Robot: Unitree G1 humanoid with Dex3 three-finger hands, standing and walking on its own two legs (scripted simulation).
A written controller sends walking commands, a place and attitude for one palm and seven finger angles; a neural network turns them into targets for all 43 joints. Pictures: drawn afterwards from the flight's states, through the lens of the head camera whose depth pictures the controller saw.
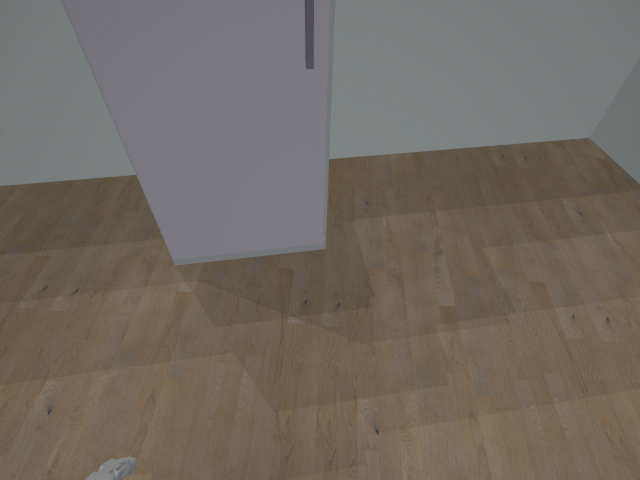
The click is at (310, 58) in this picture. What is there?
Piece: fridge door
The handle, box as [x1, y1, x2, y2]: [305, 0, 313, 68]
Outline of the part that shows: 305,0 306,68 313,68 313,0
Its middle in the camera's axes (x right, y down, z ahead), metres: -0.03 -0.54 +0.85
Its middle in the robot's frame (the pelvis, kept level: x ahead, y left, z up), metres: +1.02 +0.09 +0.20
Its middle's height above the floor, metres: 0.97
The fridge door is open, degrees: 0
